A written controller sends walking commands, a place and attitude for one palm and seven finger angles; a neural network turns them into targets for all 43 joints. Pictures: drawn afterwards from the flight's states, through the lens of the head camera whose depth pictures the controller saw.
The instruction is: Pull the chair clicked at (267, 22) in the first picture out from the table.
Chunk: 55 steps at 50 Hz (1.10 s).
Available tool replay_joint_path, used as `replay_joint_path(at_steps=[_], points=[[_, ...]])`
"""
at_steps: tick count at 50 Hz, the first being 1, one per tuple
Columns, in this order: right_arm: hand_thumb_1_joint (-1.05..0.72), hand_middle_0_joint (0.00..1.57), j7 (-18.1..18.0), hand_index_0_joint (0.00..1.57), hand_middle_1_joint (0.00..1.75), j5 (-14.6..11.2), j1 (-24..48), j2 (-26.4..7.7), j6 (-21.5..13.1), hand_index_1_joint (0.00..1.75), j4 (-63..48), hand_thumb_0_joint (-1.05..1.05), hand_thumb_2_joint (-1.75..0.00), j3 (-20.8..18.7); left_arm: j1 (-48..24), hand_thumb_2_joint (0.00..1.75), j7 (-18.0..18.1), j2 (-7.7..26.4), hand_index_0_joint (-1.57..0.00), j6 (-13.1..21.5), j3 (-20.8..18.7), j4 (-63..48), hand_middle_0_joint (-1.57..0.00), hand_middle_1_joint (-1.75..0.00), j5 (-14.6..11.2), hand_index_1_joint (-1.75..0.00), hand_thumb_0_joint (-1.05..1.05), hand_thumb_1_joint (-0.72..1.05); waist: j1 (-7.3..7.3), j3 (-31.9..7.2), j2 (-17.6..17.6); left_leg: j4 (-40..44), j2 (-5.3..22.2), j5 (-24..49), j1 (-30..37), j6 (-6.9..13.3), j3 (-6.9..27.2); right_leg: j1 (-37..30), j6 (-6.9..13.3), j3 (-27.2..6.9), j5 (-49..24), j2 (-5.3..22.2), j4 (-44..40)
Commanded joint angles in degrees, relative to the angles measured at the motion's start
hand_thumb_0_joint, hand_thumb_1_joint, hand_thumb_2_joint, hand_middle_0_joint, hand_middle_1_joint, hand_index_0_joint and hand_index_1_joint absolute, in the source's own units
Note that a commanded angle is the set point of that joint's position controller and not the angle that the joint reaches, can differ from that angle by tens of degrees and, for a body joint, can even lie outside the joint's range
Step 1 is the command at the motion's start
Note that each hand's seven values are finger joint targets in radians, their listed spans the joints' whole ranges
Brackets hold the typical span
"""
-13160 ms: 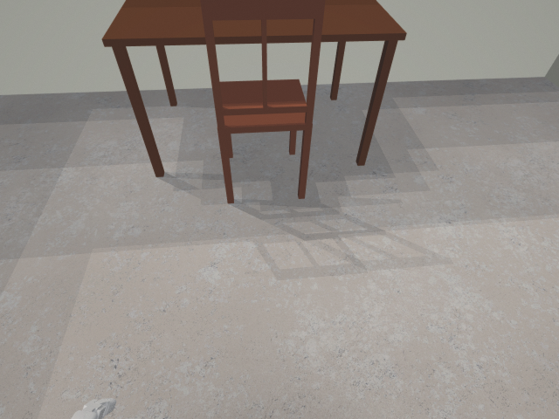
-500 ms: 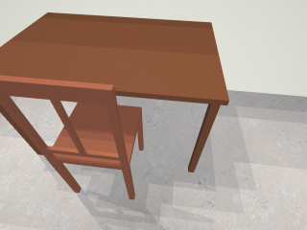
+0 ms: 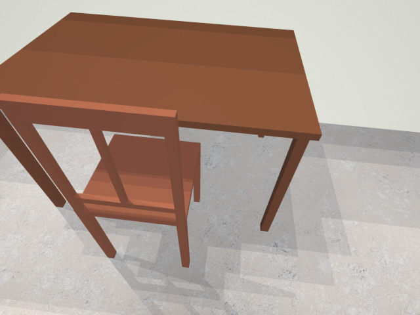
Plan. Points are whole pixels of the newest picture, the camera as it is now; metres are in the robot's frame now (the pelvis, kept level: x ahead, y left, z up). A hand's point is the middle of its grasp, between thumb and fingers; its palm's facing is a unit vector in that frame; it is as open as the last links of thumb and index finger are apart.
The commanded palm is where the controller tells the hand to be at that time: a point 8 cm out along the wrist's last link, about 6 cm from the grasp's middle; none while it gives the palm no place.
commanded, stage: look again from close up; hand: left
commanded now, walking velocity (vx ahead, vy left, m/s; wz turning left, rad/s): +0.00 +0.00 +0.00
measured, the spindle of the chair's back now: (111, 169) +0.48 +0.30 -0.08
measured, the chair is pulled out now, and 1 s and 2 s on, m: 0.00 0.00 0.00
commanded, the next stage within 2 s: raise the hand toward the chair's back in 1.72 s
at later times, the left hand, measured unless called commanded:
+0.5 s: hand out of the picture -0.05 +0.16 -0.17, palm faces +0.02 -0.98 -0.18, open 7.4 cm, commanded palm none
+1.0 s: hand out of the picture -0.03 +0.14 -0.17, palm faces +0.02 -0.98 -0.17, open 7.4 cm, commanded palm none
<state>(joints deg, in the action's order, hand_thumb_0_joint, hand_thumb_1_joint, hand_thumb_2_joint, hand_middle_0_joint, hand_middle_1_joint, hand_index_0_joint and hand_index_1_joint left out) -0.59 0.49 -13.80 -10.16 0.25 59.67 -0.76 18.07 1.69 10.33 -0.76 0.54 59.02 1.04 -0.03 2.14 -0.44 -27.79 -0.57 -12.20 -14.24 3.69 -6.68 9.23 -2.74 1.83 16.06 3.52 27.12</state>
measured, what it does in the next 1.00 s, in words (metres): stands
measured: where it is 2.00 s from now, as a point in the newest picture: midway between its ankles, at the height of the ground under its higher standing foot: outside the picture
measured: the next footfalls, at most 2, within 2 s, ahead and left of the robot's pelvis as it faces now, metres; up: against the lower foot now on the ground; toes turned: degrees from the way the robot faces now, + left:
none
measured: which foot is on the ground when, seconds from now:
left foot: down 0.00-1.00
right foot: down 0.00-1.00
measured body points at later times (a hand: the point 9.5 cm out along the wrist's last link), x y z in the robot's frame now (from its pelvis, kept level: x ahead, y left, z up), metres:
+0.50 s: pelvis -0.01 +0.00 +0.00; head -0.01 +0.00 +0.45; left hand -0.05 +0.21 -0.16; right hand -0.02 -0.22 -0.16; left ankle +0.04 +0.08 -0.74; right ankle -0.02 -0.15 -0.74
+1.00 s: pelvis -0.01 -0.02 +0.00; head +0.00 -0.02 +0.45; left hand -0.03 +0.19 -0.16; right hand -0.02 -0.24 -0.16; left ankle +0.04 +0.08 -0.74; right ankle -0.02 -0.15 -0.74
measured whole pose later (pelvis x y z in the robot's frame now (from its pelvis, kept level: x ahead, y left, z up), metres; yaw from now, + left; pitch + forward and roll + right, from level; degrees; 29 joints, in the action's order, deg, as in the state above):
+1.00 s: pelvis -0.01 -0.02 +0.00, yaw +0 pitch -1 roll +0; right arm -0.8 0.2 -16.7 -8.0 0.3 64.4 -1.1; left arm 19.9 2.3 6.9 0.6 0.3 62.6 1.0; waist 0.6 1.7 0.4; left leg -25.6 0.7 -10.1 -14.5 2.1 -6.4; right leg 10.2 -1.2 2.0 14.8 2.1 26.2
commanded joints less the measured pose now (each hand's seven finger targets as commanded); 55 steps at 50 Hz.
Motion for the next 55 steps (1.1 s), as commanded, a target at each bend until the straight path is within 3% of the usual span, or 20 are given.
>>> replay_joint_path(at_steps=[1,16,21,26,31,37,41,55], points=[[-0.90,0.20,-0.4,0.20,0.30,0.1,-1.7,-7.7,-1.2,0.30,-1.8,0.00,-0.90,-1.4,3.6,0.90,0.7,5.5,-0.20,1.2,-1.3,-1.1,-0.20,-0.30,0.2,-0.30,0.00,0.90,0.11,1.1,1.9,10.4,7.5,-4.0,1.5,-1.1,10.0,3.7,2.8,-2.3,-3.1,2.1,-4.7],[-0.90,0.20,-0.4,0.20,0.30,0.0,-4.7,-6.1,-0.5,0.30,1.7,0.00,-0.90,-1.3,7.5,0.90,1.1,3.2,-0.20,1.2,-1.0,2.4,-0.20,-0.30,0.4,-0.30,0.00,0.90,0.19,3.6,1.1,13.6,7.5,-11.6,-0.9,-1.5,11.0,5.0,2.9,-2.2,0.3,1.8,-5.7],[-0.90,0.20,-0.4,0.20,0.30,0.0,-5.3,-5.4,-0.7,0.30,2.3,0.00,-0.90,-1.3,7.8,0.90,1.2,2.7,-0.20,1.4,-1.2,2.6,-0.20,-0.30,0.4,-0.30,0.00,0.90,0.32,2.3,1.4,12.8,7.5,-9.4,0.4,-1.5,10.4,5.0,3.0,-2.3,-0.9,1.9,-5.7],[-0.90,0.20,-0.4,0.20,0.30,0.0,-5.7,-4.7,-0.5,0.30,2.7,0.00,-0.90,-1.2,7.9,0.90,1.2,2.1,-0.20,1.5,-1.2,2.7,-0.20,-0.30,0.4,-0.30,0.00,0.90,0.39,4.6,0.5,12.4,7.1,-10.0,-1.0,-1.7,10.1,6.6,3.1,-2.9,0.5,1.8,-6.3],[-0.90,0.20,-0.4,0.20,0.30,0.0,-5.9,-4.1,-0.4,0.30,2.6,0.00,-0.90,-1.3,8.3,0.90,1.2,1.8,-0.20,1.5,-1.4,2.7,-0.20,-0.30,0.4,-0.30,0.00,0.90,0.37,4.0,0.8,11.8,7.0,-9.8,-0.7,-1.8,9.8,7.0,3.1,-3.0,0.9,1.7,-6.5],[-0.90,0.20,-0.4,0.20,0.30,-0.1,-6.5,-3.5,-0.6,0.30,2.9,0.00,-0.90,-1.2,7.7,0.90,1.3,2.1,-0.20,2.0,-1.4,2.3,-0.20,-0.30,0.3,-0.30,0.00,0.90,0.66,2.7,-1.0,9.0,6.4,-4.4,1.2,-2.0,8.3,7.4,3.6,-4.4,-0.1,2.4,-7.5],[-0.90,0.20,-0.5,0.20,0.30,0.0,-6.4,-3.4,-0.7,0.30,3.2,0.00,-0.90,-1.0,7.1,0.90,1.2,2.0,-0.20,2.0,-1.4,2.5,-0.20,-0.30,0.2,-0.30,0.00,0.90,0.68,3.1,0.4,9.0,6.6,-3.7,1.3,-2.1,8.1,7.4,3.6,-4.4,-0.8,2.2,-7.2],[-0.90,0.20,-0.6,0.20,0.30,0.0,-6.2,-3.6,-0.9,0.30,3.3,0.00,-0.90,-0.9,6.2,0.90,1.1,2.3,-0.20,2.0,-1.6,2.2,-0.20,-0.30,0.1,-0.30,0.00,0.90,0.51,2.5,0.5,8.6,6.8,-1.6,1.8,-2.1,8.1,6.3,3.8,-4.3,-2.3,2.2,-7.1]])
